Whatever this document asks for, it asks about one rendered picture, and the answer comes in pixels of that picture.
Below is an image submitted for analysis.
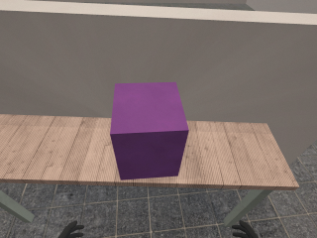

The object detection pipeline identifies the robot left hand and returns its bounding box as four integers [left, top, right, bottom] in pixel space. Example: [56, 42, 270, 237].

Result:
[58, 220, 84, 238]

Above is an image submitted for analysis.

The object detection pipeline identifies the carton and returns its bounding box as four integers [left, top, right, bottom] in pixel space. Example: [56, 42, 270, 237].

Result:
[110, 82, 189, 180]

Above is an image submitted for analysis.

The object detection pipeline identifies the table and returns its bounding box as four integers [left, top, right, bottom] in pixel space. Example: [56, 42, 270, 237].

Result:
[0, 114, 299, 227]

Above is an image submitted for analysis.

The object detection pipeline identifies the robot right hand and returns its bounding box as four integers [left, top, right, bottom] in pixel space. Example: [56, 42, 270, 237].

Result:
[232, 220, 259, 238]

